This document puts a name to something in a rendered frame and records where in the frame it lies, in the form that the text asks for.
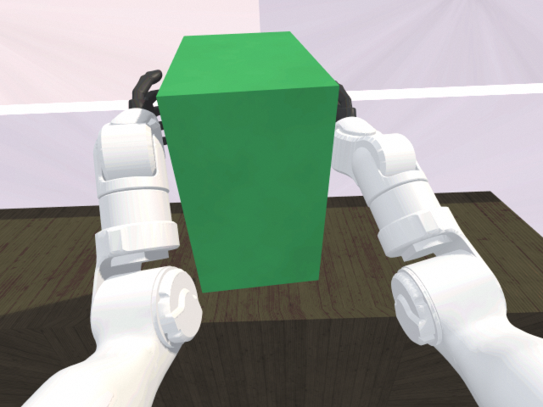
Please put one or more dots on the carton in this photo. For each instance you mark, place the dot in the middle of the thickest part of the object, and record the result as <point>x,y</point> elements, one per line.
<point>249,122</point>

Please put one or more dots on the left robot forearm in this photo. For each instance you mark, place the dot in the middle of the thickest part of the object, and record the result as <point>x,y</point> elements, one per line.
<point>132,188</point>

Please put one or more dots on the robot left hand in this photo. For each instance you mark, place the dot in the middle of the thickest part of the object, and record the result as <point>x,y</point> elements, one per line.
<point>143,99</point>

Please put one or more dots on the left robot upper arm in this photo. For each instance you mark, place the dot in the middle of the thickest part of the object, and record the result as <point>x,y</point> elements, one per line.
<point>140,320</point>

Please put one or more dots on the robot right hand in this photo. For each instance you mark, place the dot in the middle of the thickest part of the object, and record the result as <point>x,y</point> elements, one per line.
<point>344,108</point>

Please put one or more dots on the right robot upper arm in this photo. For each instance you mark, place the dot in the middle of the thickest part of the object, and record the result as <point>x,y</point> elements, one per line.
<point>453,303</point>

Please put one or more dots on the pedestal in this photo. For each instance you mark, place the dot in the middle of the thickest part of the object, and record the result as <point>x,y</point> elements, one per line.
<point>334,342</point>

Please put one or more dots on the right robot forearm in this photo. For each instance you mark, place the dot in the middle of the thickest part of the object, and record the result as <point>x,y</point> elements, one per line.
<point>411,222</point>

